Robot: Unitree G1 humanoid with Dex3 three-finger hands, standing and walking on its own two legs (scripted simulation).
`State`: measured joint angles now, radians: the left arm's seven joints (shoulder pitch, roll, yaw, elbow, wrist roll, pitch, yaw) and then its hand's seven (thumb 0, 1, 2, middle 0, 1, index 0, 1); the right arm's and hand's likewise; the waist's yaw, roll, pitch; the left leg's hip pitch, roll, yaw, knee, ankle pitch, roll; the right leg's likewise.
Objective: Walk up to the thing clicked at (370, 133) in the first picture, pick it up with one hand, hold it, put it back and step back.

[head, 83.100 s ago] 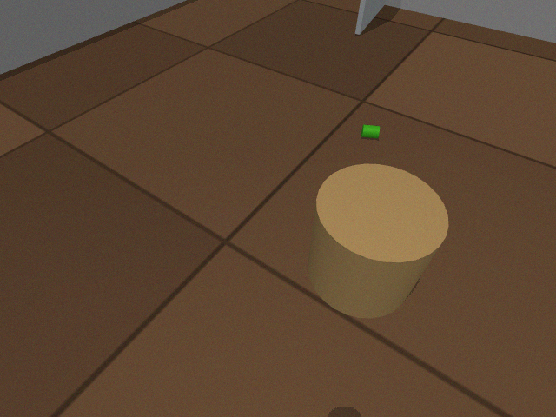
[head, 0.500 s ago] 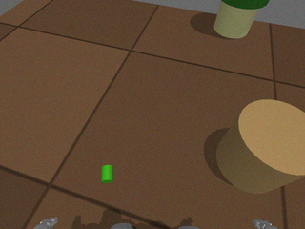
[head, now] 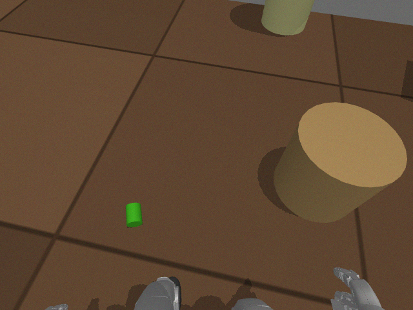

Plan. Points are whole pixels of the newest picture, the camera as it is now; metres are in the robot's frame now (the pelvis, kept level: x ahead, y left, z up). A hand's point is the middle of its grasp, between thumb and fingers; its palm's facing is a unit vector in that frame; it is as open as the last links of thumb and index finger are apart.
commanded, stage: step back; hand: left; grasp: from above
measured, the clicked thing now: (133, 214) +0.53 +0.35 -0.72
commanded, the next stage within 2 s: none
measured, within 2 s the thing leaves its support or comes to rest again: neither
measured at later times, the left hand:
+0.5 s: hand out of the picture -0.03 +0.25 -0.14, palm faces +0.10 -0.92 -0.37, open 7.4 cm
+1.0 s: hand out of the picture -0.23 +0.22 -0.12, palm faces +0.08 -0.89 -0.45, open 7.4 cm
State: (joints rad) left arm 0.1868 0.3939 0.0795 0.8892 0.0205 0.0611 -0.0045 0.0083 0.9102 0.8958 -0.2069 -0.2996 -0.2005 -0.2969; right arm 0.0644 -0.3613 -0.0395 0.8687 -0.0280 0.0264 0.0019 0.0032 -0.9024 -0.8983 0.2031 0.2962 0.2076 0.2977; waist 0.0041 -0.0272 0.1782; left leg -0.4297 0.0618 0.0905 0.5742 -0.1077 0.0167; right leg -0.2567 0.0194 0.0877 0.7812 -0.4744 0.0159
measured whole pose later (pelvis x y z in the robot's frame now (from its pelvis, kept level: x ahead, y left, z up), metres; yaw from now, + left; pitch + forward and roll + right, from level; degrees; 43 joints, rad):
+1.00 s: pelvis -0.29 -0.06 +0.01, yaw +5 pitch -1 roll +1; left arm 0.19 0.36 0.07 0.84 0.05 0.04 0.02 0.01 0.90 0.90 -0.21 -0.30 -0.21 -0.30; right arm 0.15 -0.42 -0.05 0.86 0.00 0.07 -0.01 0.00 -0.91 -0.90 0.20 0.30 0.20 0.30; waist 0.02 0.04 0.14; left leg -0.43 -0.11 -0.14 1.12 -0.50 -0.02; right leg -0.34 -0.02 0.05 0.62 -0.26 0.00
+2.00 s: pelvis -0.51 -0.08 +0.02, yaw +7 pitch -2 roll +1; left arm 0.21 0.41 0.06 0.95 0.03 0.02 -0.03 0.01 0.91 0.90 -0.21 -0.30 -0.20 -0.30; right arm 0.27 -0.35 -0.05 0.98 -0.04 -0.04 0.01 0.01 -0.90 -0.90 0.20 0.30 0.21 0.30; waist -0.01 -0.05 0.06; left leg -0.16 -0.02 -0.01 0.49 -0.29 0.02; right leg -0.36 -0.01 0.03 0.86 -0.47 -0.03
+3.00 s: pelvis -0.45 -0.08 +0.03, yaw +8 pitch -2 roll +0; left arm 0.07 0.34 -0.01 1.12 0.01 -0.02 -0.01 0.01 0.91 0.90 -0.21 -0.30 -0.20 -0.30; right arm 0.04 -0.34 -0.01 1.11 0.00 -0.01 0.01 0.00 -0.91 -0.90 0.20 0.30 0.20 0.30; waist 0.00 -0.01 0.06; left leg -0.08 0.02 0.00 0.34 -0.22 -0.02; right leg -0.13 -0.03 -0.01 0.36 -0.18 0.02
